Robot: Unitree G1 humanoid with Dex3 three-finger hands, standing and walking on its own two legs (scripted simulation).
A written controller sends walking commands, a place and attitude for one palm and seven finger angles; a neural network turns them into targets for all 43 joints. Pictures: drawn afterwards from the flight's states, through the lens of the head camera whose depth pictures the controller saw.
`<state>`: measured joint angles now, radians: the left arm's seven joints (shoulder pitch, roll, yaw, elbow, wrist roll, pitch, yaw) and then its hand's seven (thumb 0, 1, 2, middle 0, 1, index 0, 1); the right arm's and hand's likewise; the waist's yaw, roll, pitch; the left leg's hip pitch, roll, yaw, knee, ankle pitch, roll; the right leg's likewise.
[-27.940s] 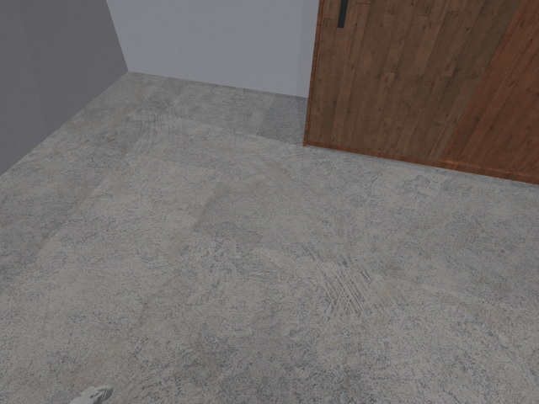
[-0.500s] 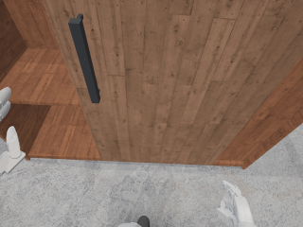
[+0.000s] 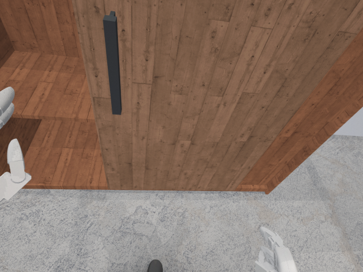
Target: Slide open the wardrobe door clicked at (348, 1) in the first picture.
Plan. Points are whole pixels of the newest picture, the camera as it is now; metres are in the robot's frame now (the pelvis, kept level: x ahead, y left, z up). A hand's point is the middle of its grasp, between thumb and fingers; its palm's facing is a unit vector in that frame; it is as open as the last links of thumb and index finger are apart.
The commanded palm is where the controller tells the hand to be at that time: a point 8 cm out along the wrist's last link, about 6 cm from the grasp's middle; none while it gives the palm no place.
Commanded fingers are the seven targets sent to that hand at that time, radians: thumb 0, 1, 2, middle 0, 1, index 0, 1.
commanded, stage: stop stepping back and stand still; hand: left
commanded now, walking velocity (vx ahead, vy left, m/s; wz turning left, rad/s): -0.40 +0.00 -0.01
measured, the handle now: (115, 69) +0.59 +0.27 +0.09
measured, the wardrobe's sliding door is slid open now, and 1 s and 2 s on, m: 0.49 0.49 0.49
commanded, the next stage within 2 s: let the arm hang, fingers relaxed in 1.28 s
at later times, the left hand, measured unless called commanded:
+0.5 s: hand out of the picture +0.05 +0.33 +0.18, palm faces +0.28 -0.82 -0.50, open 7.5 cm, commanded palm +0.03 +0.38 +0.17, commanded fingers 0.00 0.90 0.90 -0.20 -0.30 -0.20 -0.30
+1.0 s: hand out of the picture -0.09 +0.45 +0.18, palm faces +0.61 -0.70 -0.37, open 7.5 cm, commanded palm -0.12 +0.46 +0.17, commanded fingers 0.00 0.90 0.90 -0.20 -0.30 -0.20 -0.30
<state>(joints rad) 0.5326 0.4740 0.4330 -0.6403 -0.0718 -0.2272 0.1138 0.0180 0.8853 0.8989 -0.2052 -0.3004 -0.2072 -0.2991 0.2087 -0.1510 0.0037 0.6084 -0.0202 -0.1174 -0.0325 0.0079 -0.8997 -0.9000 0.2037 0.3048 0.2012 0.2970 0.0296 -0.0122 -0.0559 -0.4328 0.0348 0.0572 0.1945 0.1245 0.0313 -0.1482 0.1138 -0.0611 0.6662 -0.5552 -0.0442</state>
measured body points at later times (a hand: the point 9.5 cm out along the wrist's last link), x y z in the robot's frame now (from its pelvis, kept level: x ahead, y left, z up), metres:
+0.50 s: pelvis -0.14 +0.10 -0.03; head -0.16 +0.15 +0.42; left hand +0.03 +0.37 +0.20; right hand -0.04 -0.16 -0.09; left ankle -0.09 +0.21 -0.69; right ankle -0.08 -0.03 -0.74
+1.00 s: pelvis -0.25 +0.15 -0.01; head -0.29 +0.16 +0.44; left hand -0.13 +0.48 +0.20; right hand -0.09 -0.08 -0.09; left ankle -0.22 +0.29 -0.68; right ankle -0.25 +0.05 -0.74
